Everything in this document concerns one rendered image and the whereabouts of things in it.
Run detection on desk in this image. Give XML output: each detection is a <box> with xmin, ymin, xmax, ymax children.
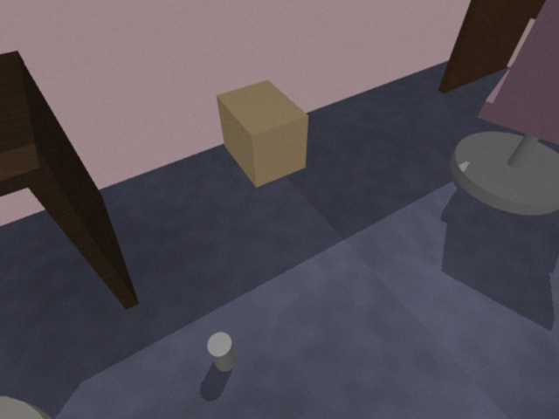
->
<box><xmin>0</xmin><ymin>51</ymin><xmax>139</xmax><ymax>310</ymax></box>
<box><xmin>438</xmin><ymin>0</ymin><xmax>546</xmax><ymax>93</ymax></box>

